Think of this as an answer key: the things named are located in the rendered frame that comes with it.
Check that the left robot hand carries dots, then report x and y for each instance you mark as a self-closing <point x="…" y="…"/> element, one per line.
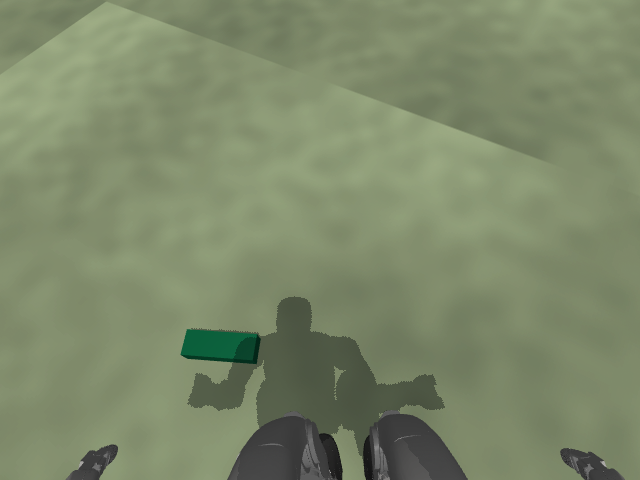
<point x="94" y="463"/>

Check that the left robot foot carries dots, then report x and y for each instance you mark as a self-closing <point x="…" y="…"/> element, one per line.
<point x="333" y="456"/>

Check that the right robot hand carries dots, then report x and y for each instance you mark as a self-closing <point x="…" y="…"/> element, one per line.
<point x="589" y="465"/>

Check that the carton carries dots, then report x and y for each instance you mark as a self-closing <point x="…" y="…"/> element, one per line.
<point x="221" y="346"/>

